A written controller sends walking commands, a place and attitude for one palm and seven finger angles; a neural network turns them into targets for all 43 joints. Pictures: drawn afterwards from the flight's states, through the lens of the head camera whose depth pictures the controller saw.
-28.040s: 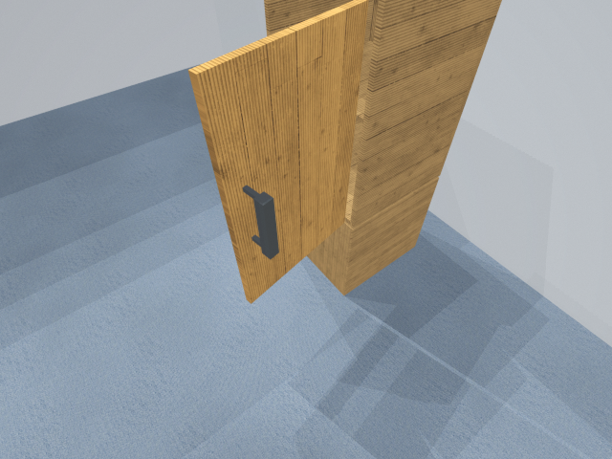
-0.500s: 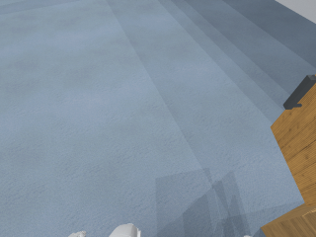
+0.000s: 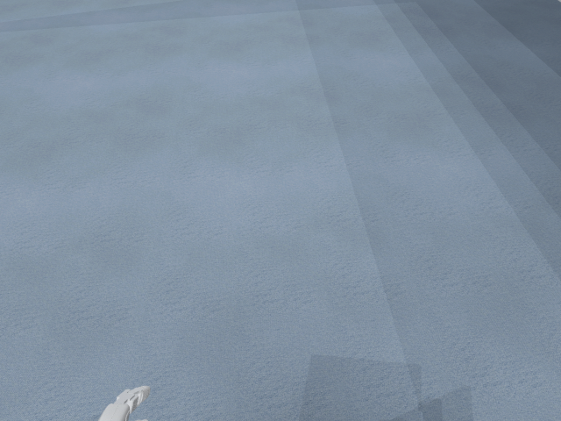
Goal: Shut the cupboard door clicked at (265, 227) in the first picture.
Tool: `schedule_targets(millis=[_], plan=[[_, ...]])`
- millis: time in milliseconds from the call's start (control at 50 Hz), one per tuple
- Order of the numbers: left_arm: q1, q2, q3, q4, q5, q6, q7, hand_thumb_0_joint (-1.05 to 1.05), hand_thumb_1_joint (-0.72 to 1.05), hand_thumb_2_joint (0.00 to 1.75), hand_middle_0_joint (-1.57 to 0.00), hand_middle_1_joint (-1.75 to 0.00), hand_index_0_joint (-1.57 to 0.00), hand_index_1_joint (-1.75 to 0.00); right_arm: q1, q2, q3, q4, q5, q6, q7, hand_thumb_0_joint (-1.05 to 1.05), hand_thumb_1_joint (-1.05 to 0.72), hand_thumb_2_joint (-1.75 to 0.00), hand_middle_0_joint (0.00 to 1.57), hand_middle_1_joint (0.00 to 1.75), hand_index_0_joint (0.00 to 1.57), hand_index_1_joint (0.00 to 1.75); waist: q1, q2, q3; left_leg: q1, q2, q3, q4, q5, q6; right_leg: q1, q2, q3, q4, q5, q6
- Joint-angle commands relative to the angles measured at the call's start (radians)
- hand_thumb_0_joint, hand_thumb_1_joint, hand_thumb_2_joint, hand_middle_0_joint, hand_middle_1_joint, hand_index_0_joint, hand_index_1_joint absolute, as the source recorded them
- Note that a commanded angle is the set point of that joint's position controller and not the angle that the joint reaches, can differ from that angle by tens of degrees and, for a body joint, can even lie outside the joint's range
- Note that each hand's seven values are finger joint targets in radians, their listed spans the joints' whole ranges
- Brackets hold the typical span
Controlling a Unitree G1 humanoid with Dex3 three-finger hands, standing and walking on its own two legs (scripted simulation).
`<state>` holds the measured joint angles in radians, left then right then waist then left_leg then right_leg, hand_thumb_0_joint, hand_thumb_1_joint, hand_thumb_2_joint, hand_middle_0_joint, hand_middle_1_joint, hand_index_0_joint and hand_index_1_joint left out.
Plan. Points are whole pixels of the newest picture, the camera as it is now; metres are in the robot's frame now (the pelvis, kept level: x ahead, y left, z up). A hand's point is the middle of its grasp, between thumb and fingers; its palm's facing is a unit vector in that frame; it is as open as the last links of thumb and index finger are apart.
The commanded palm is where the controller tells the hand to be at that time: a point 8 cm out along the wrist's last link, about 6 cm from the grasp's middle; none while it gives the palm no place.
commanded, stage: walk to a spot facing it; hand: left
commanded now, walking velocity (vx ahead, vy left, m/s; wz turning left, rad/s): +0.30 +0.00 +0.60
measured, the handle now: out of the picture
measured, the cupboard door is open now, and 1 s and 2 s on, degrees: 70 70 70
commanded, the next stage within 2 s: turn to face it in 1.00 s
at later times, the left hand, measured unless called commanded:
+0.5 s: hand out of the picture +0.08 +0.23 -0.19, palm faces +0.37 -0.91 -0.20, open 7.4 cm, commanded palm none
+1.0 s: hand (140, 245) +0.46 +0.32 -0.13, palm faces +0.45 -0.87 -0.21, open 7.4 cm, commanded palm none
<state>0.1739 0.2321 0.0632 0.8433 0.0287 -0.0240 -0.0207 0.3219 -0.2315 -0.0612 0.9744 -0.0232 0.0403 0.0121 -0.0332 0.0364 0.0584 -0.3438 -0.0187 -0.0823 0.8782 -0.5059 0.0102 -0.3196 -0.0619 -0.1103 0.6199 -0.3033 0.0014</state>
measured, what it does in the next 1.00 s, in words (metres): walks ahead, turning left: left foot, then right foot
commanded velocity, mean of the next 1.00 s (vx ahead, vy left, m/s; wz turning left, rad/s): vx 0.23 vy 0.00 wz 0.57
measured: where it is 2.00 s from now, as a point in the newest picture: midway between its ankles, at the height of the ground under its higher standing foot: (249, 337)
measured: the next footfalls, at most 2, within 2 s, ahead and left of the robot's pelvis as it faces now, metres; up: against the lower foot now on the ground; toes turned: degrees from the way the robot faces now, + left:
left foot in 0.38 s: +0.25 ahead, +0.15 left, +0.00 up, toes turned +23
right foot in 0.92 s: +0.52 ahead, +0.02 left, +0.00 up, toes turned +26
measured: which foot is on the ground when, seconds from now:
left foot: up 0.00-0.36, down 0.38-0.92, up 0.94-1.00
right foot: down 0.00-0.38, up 0.40-0.90, down 0.92-1.00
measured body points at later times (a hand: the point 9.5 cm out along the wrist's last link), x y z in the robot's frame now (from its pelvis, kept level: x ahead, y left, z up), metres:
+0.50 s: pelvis +0.17 +0.06 -0.01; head +0.22 +0.10 +0.43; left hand +0.06 +0.28 -0.17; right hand +0.40 -0.13 -0.13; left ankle +0.22 +0.13 -0.73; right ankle +0.12 -0.11 -0.63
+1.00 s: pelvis +0.39 +0.08 +0.00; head +0.44 +0.10 +0.45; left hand +0.44 +0.36 -0.11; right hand +0.47 -0.16 -0.15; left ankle +0.24 +0.12 -0.65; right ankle +0.48 +0.00 -0.73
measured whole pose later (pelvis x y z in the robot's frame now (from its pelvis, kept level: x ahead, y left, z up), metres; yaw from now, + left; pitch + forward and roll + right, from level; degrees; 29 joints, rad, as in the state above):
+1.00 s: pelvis +0.39 +0.08 +0.00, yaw +33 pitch +1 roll +0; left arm 0.04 0.18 0.03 0.80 0.02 -0.04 0.00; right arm 0.37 -0.21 -0.07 1.02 -0.01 0.01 -0.01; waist -0.09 0.02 0.10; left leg -0.35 -0.05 -0.05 1.09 -0.54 0.00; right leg -0.36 -0.06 -0.11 0.60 -0.26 -0.01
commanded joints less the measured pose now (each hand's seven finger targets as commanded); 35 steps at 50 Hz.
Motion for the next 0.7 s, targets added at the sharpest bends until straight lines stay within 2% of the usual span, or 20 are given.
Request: schedule_targets(millis=[0, 20, 40, 80, 160, 220, 260, 280, 300, 320, 340, 360, 380, 400, 420, 440, 480, 520, 540, 680], plan=[[0.114, 0.125, 0.034, -0.005, -0.001, -0.023, 0.035, 0.00, 0.90, 0.90, -0.20, -0.30, -0.20, -0.30, -0.158, -0.076, -0.031, -0.130, -0.012, -0.041, 0.018, 0.00, -0.90, -0.90, 0.20, 0.30, 0.20, 0.30, 0.055, -0.199, 0.048, -0.395, 0.101, 0.013, 0.397, 0.139, -0.008, 0.158, -0.358, 0.345, -0.459, -0.268, -0.092], [0.108, 0.100, 0.026, 0.000, -0.002, -0.032, 0.033, 0.00, 0.90, 0.90, -0.20, -0.30, -0.20, -0.30, -0.143, -0.053, -0.025, -0.118, -0.009, -0.036, 0.026, 0.00, -0.90, -0.90, 0.20, 0.30, 0.20, 0.30, 0.037, -0.180, 0.035, -0.363, 0.106, 0.038, 0.374, 0.194, -0.018, 0.159, -0.313, 0.210, -0.432, -0.071, -0.076], [0.130, 0.086, 0.024, 0.016, -0.002, -0.039, 0.034, 0.00, 0.90, 0.90, -0.20, -0.30, -0.20, -0.30, -0.134, -0.034, -0.022, -0.108, -0.005, -0.033, 0.031, 0.00, -0.90, -0.90, 0.20, 0.30, 0.20, 0.30, 0.035, -0.197, 0.024, -0.350, 0.102, 0.061, 0.344, 0.214, -0.022, 0.188, -0.285, 0.129, -0.410, 0.086, -0.067], [0.189, 0.077, 0.019, 0.045, -0.001, -0.048, 0.036, 0.00, 0.90, 0.90, -0.20, -0.30, -0.20, -0.30, -0.153, -0.019, -0.016, -0.113, -0.004, -0.026, 0.037, 0.00, -0.90, -0.90, 0.20, 0.30, 0.20, 0.30, 0.043, -0.204, 0.011, -0.365, 0.094, 0.102, 0.279, 0.229, -0.027, 0.263, -0.268, 0.028, -0.374, 0.357, -0.061], [0.263, 0.081, 0.020, 0.088, 0.001, -0.055, 0.040, 0.00, 0.90, 0.90, -0.20, -0.30, -0.20, -0.30, -0.246, 0.006, -0.001, -0.142, -0.003, -0.026, 0.049, 0.00, -0.90, -0.90, 0.20, 0.30, 0.20, 0.30, 0.062, -0.166, 0.019, -0.387, 0.084, 0.160, 0.113, 0.262, -0.014, 0.376, -0.268, -0.076, -0.347, 0.555, -0.056], [0.287, 0.089, 0.021, 0.104, 0.002, -0.054, 0.043, 0.00, 0.90, 0.90, -0.20, -0.30, -0.20, -0.30, -0.329, 0.002, 0.010, -0.179, -0.003, -0.032, 0.055, 0.00, -0.90, -0.90, 0.20, 0.30, 0.20, 0.30, 0.076, -0.168, 0.040, -0.343, 0.080, 0.198, -0.051, 0.258, 0.008, 0.400, -0.292, -0.103, -0.330, 0.619, -0.063], [0.279, 0.118, 0.027, 0.103, 0.002, -0.053, 0.041, 0.00, 0.90, 0.90, -0.20, -0.30, -0.20, -0.30, -0.306, -0.010, 0.010, -0.184, -0.004, -0.039, 0.053, 0.00, -0.90, -0.90, 0.20, 0.30, 0.20, 0.30, 0.056, -0.167, 0.010, -0.233, 0.036, 0.245, -0.144, 0.214, 0.036, 0.412, -0.306, -0.133, -0.256, 0.774, -0.065], [0.256, 0.140, 0.032, 0.098, 0.000, -0.052, 0.040, 0.00, 0.90, 0.90, -0.20, -0.30, -0.20, -0.30, -0.262, -0.021, 0.005, -0.178, -0.004, -0.043, 0.048, 0.00, -0.90, -0.90, 0.20, 0.30, 0.20, 0.30, 0.028, -0.196, -0.009, -0.146, 0.014, 0.264, -0.161, 0.196, 0.055, 0.385, -0.318, -0.150, -0.195, 0.861, -0.063], [0.236, 0.157, 0.035, 0.093, -0.002, -0.051, 0.039, 0.00, 0.90, 0.90, -0.20, -0.30, -0.20, -0.30, -0.187, -0.044, -0.002, -0.163, -0.005, -0.048, 0.042, 0.00, -0.90, -0.90, 0.20, 0.30, 0.20, 0.30, -0.013, -0.184, -0.052, -0.026, -0.023, 0.287, -0.195, 0.193, 0.073, 0.354, -0.310, -0.175, -0.086, 0.923, -0.053], [0.220, 0.172, 0.037, 0.086, -0.008, -0.046, 0.035, 0.00, 0.90, 0.90, -0.20, -0.30, -0.20, -0.30, -0.071, -0.080, -0.015, -0.135, -0.010, -0.049, 0.036, 0.00, -0.90, -0.90, 0.20, 0.30, 0.20, 0.30, -0.075, -0.158, -0.112, 0.166, -0.043, 0.284, -0.262, 0.249, 0.086, 0.262, -0.287, -0.213, 0.087, 0.843, -0.029], [0.209, 0.147, 0.034, 0.068, -0.010, -0.043, 0.025, 0.00, 0.90, 0.90, -0.20, -0.30, -0.20, -0.30, 0.069, -0.171, -0.037, -0.108, -0.018, -0.052, 0.026, 0.00, -0.90, -0.90, 0.20, 0.30, 0.20, 0.30, -0.144, -0.026, -0.199, 0.437, 0.068, 0.110, -0.337, 0.253, 0.138, 0.036, -0.233, -0.208, 0.374, 0.539, 0.007], [0.192, 0.090, 0.025, 0.009, -0.022, -0.038, 0.009, 0.00, 0.90, 0.90, -0.20, -0.30, -0.20, -0.30, 0.151, -0.314, -0.072, -0.094, -0.021, -0.059, 0.014, 0.00, -0.90, -0.90, 0.20, 0.30, 0.20, 0.30, -0.155, 0.219, -0.269, 0.625, 0.406, -0.415, -0.436, 0.415, 0.285, -0.312, -0.061, -0.137, 0.718, -0.262, 0.061], [0.094, 0.111, 0.022, -0.042, -0.018, -0.031, 0.018, 0.00, 0.90, 0.90, -0.20, -0.30, -0.20, -0.30, 0.161, -0.343, -0.071, -0.088, 0.002, -0.052, 0.003, 0.00, -0.90, -0.90, 0.20, 0.30, 0.20, 0.30, -0.152, 0.068, -0.264, 0.555, 0.471, -0.513, -0.526, 0.392, 0.318, -0.382, -0.063, 0.035, 0.794, -0.287, 0.044], [0.082, 0.079, 0.028, -0.047, -0.015, -0.031, 0.027, 0.00, 0.90, 0.90, -0.20, -0.30, -0.20, -0.30, 0.078, -0.305, -0.057, -0.115, -0.001, -0.062, -0.006, 0.00, -0.90, -0.90, 0.20, 0.30, 0.20, 0.30, -0.103, 0.013, -0.187, 0.391, 0.447, -0.426, -0.555, 0.212, 0.279, -0.383, -0.081, 0.069, 0.799, -0.224, 0.036], [0.091, 0.063, 0.027, -0.022, -0.007, -0.023, 0.024, 0.00, 0.90, 0.90, -0.20, -0.30, -0.20, -0.30, -0.014, -0.257, -0.042, -0.144, -0.001, -0.068, -0.013, 0.00, -0.90, -0.90, 0.20, 0.30, 0.20, 0.30, -0.072, 0.084, -0.121, 0.250, 0.385, -0.369, -0.601, 0.066, 0.236, -0.372, -0.112, 0.094, 0.765, -0.162, 0.036], [0.114, 0.078, 0.031, -0.003, 0.002, -0.014, 0.013, 0.00, 0.90, 0.90, -0.20, -0.30, -0.20, -0.30, -0.089, -0.203, -0.025, -0.159, -0.003, -0.073, -0.016, 0.00, -0.90, -0.90, 0.20, 0.30, 0.20, 0.30, -0.031, 0.115, -0.069, 0.132, 0.329, -0.294, -0.630, 0.032, 0.195, -0.319, -0.131, 0.115, 0.712, -0.101, 0.039], [0.160, 0.056, 0.034, 0.024, 0.009, 0.002, 0.005, 0.00, 0.90, 0.90, -0.20, -0.30, -0.20, -0.30, -0.111, -0.159, -0.011, -0.156, -0.005, -0.088, -0.020, 0.00, -0.90, -0.90, 0.20, 0.30, 0.20, 0.30, 0.012, 0.054, -0.073, 0.087, 0.267, -0.206, -0.637, 0.153, 0.173, -0.274, -0.116, 0.111, 0.628, -0.036, 0.052], [0.159, 0.049, 0.033, 0.026, 0.009, 0.009, 0.005, 0.00, 0.90, 0.90, -0.20, -0.30, -0.20, -0.30, -0.098, -0.153, -0.012, -0.142, 0.000, -0.094, -0.019, 0.00, -0.90, -0.90, 0.20, 0.30, 0.20, 0.30, 0.026, 0.024, -0.086, 0.109, 0.237, -0.173, -0.645, 0.221, 0.176, -0.282, -0.100, 0.106, 0.570, 0.024, 0.066], [0.141, 0.057, 0.034, 0.017, 0.009, 0.009, 0.003, 0.00, 0.90, 0.90, -0.20, -0.30, -0.20, -0.30, -0.088, -0.153, -0.014, -0.131, 0.002, -0.097, -0.019, 0.00, -0.90, -0.90, 0.20, 0.30, 0.20, 0.30, 0.028, 0.040, -0.085, 0.124, 0.229, -0.173, -0.650, 0.244, 0.178, -0.297, -0.097, 0.104, 0.542, 0.049, 0.072], [-0.083, 0.066, 0.027, -0.064, 0.000, 0.009, -0.002, 0.00, 0.90, 0.90, -0.20, -0.30, -0.20, -0.30, 0.020, -0.125, -0.021, -0.070, 0.007, -0.101, -0.017, 0.00, -0.90, -0.90, 0.20, 0.30, 0.20, 0.30, 0.001, 0.027, -0.026, 0.221, 0.205, -0.163, -0.659, 0.456, 0.196, -0.365, -0.068, 0.111, 0.311, 0.169, 0.096]])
